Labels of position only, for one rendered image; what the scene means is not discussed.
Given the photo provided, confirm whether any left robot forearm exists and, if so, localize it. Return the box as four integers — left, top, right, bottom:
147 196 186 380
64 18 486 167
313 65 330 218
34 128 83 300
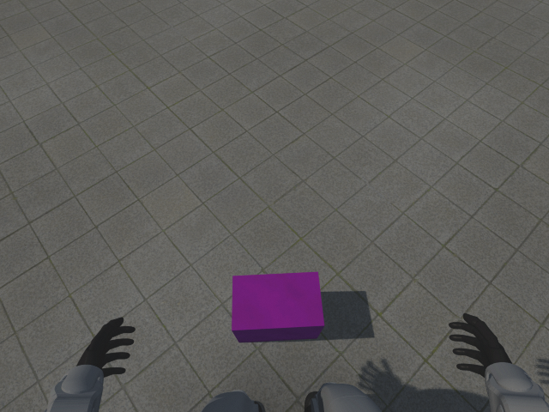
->
44 365 104 412

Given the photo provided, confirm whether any carton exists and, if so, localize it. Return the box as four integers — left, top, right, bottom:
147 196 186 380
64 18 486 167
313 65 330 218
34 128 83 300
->
232 272 324 342

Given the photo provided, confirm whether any right robot thigh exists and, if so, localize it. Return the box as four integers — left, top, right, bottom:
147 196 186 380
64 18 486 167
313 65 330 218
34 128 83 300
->
311 384 382 412

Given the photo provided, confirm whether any right robot forearm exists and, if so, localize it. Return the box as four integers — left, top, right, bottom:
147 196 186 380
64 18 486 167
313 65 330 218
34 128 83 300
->
485 362 549 412

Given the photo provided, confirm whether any robot thigh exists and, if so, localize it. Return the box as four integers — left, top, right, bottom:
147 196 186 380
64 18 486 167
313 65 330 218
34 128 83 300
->
200 391 259 412
311 384 382 412

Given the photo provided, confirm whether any right robot hand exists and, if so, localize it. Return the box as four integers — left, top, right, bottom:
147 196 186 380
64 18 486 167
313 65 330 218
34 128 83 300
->
449 313 512 377

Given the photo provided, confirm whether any left robot hand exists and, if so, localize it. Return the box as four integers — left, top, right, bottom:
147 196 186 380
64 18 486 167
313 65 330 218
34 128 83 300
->
76 318 136 377

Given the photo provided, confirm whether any left robot thigh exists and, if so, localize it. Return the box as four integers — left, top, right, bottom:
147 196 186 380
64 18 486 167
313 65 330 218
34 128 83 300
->
200 391 259 412

